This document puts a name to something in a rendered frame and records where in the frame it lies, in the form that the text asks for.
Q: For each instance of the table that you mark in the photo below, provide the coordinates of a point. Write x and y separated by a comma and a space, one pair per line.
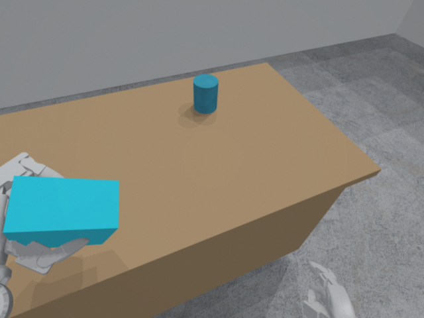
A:
203, 198

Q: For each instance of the robot left forearm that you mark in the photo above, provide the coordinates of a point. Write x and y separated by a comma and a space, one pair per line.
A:
6, 297

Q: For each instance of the robot left hand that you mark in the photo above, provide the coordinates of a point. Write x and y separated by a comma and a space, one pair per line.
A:
34, 256

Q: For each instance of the robot right hand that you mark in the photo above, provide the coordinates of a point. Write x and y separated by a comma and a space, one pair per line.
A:
335, 303

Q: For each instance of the sponge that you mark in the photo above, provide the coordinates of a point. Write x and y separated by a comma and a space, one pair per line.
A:
54, 211

